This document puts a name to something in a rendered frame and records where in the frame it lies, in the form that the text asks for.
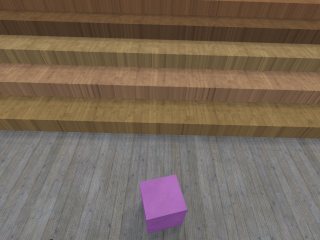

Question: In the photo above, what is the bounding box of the carton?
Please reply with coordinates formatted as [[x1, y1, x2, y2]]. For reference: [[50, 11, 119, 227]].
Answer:
[[139, 174, 187, 234]]

